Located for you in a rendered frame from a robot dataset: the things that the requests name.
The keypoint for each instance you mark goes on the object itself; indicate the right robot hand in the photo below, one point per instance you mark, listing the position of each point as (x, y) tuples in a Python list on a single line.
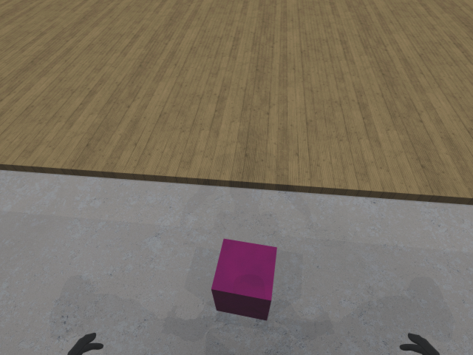
[(422, 347)]

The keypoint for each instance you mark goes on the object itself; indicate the left robot hand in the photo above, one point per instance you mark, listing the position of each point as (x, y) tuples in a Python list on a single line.
[(83, 345)]

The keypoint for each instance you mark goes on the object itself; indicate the carton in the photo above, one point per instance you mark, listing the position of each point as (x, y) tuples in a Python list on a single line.
[(243, 281)]

